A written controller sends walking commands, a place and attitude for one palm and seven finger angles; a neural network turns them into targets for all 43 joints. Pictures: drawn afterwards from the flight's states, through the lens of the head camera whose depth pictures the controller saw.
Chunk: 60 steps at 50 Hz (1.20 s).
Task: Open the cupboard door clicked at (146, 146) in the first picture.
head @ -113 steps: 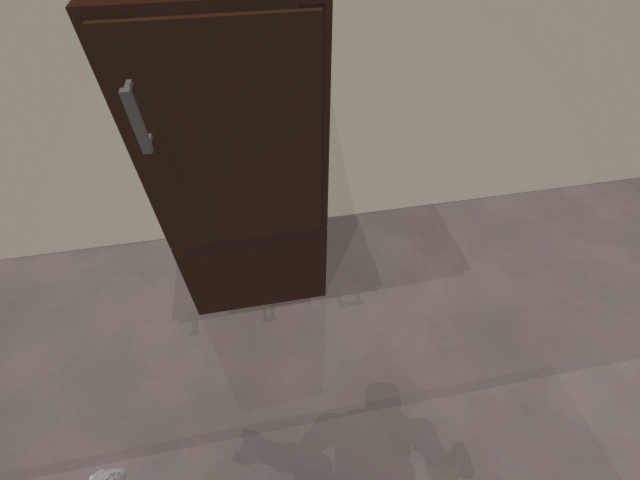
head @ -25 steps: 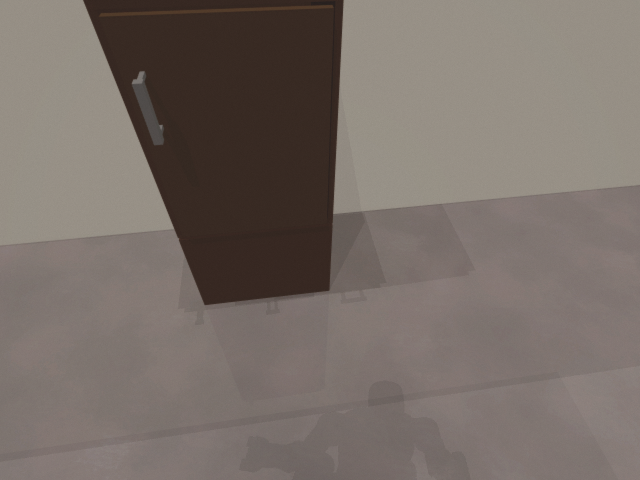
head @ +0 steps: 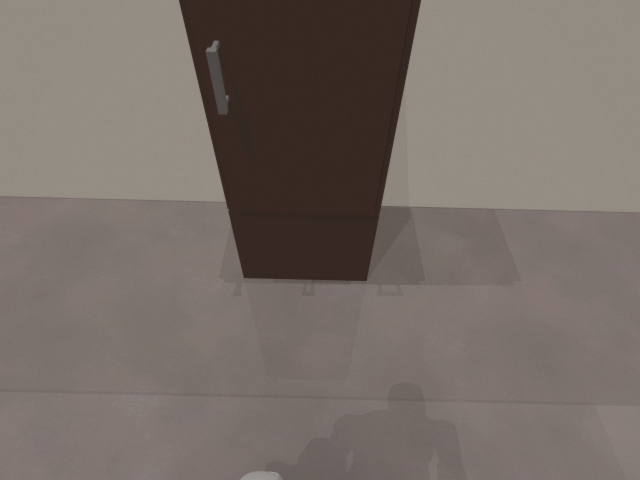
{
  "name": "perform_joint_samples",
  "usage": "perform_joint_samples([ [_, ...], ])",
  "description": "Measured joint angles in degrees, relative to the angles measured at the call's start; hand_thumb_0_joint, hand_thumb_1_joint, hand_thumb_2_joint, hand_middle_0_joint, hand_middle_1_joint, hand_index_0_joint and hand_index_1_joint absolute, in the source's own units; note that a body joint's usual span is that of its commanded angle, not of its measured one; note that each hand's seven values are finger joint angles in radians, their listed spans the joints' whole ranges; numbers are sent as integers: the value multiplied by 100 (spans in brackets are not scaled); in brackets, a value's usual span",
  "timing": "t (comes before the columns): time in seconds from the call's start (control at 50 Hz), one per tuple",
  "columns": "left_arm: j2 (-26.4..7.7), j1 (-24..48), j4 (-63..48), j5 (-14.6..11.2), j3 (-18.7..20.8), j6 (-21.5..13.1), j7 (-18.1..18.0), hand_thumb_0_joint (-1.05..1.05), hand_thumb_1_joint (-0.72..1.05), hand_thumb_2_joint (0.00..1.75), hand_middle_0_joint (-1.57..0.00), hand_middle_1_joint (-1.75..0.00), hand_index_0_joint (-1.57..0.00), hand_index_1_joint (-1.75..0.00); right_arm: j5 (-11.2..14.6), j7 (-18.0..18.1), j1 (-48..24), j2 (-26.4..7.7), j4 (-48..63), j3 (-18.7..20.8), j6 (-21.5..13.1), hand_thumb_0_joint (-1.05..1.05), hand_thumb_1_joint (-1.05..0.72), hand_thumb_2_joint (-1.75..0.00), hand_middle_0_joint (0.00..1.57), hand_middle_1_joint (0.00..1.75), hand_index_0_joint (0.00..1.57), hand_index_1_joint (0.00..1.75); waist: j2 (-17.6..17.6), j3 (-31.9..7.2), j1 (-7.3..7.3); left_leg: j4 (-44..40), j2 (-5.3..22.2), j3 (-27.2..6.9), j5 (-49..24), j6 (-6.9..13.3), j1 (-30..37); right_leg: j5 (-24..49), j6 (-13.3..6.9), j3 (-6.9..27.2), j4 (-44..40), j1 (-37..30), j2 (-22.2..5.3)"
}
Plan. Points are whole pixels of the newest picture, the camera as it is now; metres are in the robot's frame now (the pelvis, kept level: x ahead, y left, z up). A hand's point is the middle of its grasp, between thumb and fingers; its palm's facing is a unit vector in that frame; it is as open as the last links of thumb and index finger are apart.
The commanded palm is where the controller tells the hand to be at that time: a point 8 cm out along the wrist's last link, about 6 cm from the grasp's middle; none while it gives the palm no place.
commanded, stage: take the last steps up to it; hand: left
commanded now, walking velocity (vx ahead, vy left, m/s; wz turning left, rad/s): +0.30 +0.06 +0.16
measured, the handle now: (219, 78) +0.85 +0.28 +0.06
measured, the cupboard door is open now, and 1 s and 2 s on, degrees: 0 0 0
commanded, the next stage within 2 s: come to a stop and stand still in 0.86 s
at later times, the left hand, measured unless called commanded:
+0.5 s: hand out of the picture +0.11 +0.21 -0.16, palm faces +0.06 -0.98 -0.21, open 7.3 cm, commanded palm none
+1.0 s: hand (188, 467) +0.17 +0.21 -0.19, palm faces +0.17 -0.98 -0.11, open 7.3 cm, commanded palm none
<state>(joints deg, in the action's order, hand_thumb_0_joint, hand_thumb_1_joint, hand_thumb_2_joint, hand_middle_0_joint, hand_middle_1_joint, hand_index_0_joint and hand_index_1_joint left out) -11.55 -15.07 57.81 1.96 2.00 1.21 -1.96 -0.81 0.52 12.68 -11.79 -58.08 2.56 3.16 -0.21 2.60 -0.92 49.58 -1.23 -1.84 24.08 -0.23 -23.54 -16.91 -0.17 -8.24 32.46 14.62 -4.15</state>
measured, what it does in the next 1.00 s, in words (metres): walks ahead: left foot, then right foot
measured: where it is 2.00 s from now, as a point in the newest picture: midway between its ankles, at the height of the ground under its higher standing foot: (312, 463)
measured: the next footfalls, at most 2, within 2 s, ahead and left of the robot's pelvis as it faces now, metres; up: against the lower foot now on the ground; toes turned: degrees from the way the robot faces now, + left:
left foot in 0.14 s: +0.03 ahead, +0.13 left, +0.00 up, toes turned +9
right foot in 0.54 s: +0.19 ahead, -0.09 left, +0.00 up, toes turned -4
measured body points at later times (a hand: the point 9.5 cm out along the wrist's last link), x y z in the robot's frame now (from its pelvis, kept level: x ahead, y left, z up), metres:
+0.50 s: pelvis +0.08 +0.02 +0.01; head +0.09 +0.01 +0.45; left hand +0.11 +0.26 -0.14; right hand +0.02 -0.19 -0.16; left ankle +0.00 +0.12 -0.73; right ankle +0.14 -0.09 -0.72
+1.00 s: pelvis +0.26 +0.07 -0.01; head +0.27 +0.10 +0.44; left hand +0.16 +0.26 -0.18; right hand +0.38 -0.15 -0.14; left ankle +0.31 +0.16 -0.73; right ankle +0.16 -0.08 -0.70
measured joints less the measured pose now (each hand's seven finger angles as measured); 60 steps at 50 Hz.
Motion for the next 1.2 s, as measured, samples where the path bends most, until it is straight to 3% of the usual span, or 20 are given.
perform_joint_samples([
  [0.06,-9,-58,51,33,13,-36,34,0,91,90,-20,-30,-20,-29,-10,-26,46,-46,-10,29,-20,1,-92,-90,20,30,20,30,86,-32,2,-97,193,387,140,-45,192,-16,82,-141,-29,-99,-159],
  [0.14,-49,-225,114,3,26,-36,111,0,91,90,-20,-30,-20,-29,-49,-66,217,-76,28,-5,-197,1,-92,-90,19,30,20,30,140,-201,3,-1459,310,607,-218,56,835,-348,203,-262,345,12,-320],
  [0.2,-92,-275,225,6,57,71,155,0,91,90,-20,-30,-20,-29,-87,-16,317,51,-6,-54,-364,1,-91,-90,19,30,20,30,243,-202,-7,-1481,220,708,-404,236,937,-1038,128,168,1586,496,-174],
  [0.28,-63,-252,295,20,76,27,252,1,91,90,-20,-30,-20,-29,-64,49,608,233,-157,-136,-497,1,-91,-90,19,30,20,30,206,-249,76,-2250,139,709,-709,269,1405,-520,94,310,2630,1091,-49],
  [0.4,136,-104,201,3,58,-36,287,1,91,90,-19,-30,-20,-29,-50,76,953,404,-494,-142,-553,1,-91,-90,20,30,20,30,52,-212,129,-2919,57,713,-838,253,1929,-137,170,303,1674,1141,-98],
  [0.5,250,99,170,0,101,-110,270,1,92,90,-19,-30,-20,-29,-78,75,1119,462,-708,-104,-538,1,-91,-90,20,30,20,30,-63,-105,237,-2660,113,769,-425,112,2119,5,120,217,507,696,-24],
  [0.54,242,143,119,21,108,-264,266,0,92,90,-20,-30,-20,-29,-50,62,1211,480,-776,-98,-529,1,-91,-90,20,30,20,30,-98,-83,219,-1966,200,759,-11,73,1923,227,-18,181,45,411,50],
  [0.58,311,190,107,-4,101,-413,219,0,92,90,-20,-30,-20,-29,-27,17,1145,440,-841,-85,-431,1,-91,-90,20,30,20,30,-239,-8,179,-456,328,598,356,152,1340,126,-165,47,285,371,153],
  [0.62,358,97,107,-30,102,-477,155,0,92,90,-20,-30,-20,-29,-40,-31,1005,394,-855,-46,-344,1,-91,-90,20,30,20,30,-253,-33,112,770,383,524,151,187,707,34,-217,-16,150,167,217],
  [0.66,375,-60,174,-31,103,-488,96,0,93,90,-20,-30,-20,-29,-66,-59,823,333,-775,3,-325,1,-91,-90,20,30,20,30,-230,-97,87,1265,492,539,-260,146,187,98,-185,-43,-198,-99,268],
  [0.76,450,-471,465,0,31,-490,92,0,93,90,-20,-30,-20,-29,-68,-91,313,217,-402,79,-362,1,-91,-90,19,30,20,30,-115,-206,88,618,744,656,-838,-34,-504,176,-135,-66,-898,-659,301],
  [0.86,509,-741,682,14,-12,-481,124,0,92,90,-20,-30,-20,-29,-44,-145,-165,153,-148,82,-411,1,-92,-90,19,30,20,30,0,-124,-73,-593,754,749,-1098,-35,-485,-61,40,-75,-1037,-1053,258],
  [0.94,477,-949,778,-8,21,-405,125,0,91,90,-20,-30,-20,-29,-53,-138,-378,159,-10,10,-552,1,-92,-90,19,30,20,30,111,-42,-177,-1586,596,889,-1344,95,102,-633,227,-39,-468,-1163,126],
  [1.0,380,-828,830,-52,34,-245,113,0,91,90,-20,-30,-20,-29,-72,-35,-487,279,36,-57,-671,0,-92,-90,19,30,20,30,299,101,-172,-1228,460,1071,-964,349,192,-1245,37,334,1595,-373,-1],
  [1.04,317,-653,820,-68,43,-183,81,0,91,90,-20,-30,-20,-29,-56,53,-468,373,-4,-121,-657,0,-92,-90,19,30,20,30,321,130,-139,-1431,406,1147,-924,376,429,-1172,31,449,2506,159,29],
  [1.14,192,-137,505,-70,54,-38,13,0,91,90,-19,-30,-20,-29,32,251,-484,399,-159,-97,-559,-2,-96,-90,20,30,20,30,307,172,-73,-2199,269,1261,-1156,452,942,-647,210,522,2060,765,-1],
  [1.2,83,155,236,-33,125,94,9,0,91,90,-19,-30,-20,-29,10,260,-496,366,-188,-68,-428,-2,-96,-90,20,30,21,30,277,220,-13,-2290,297,1265,-1159,437,1017,-582,231,611,2229,1063,89],
])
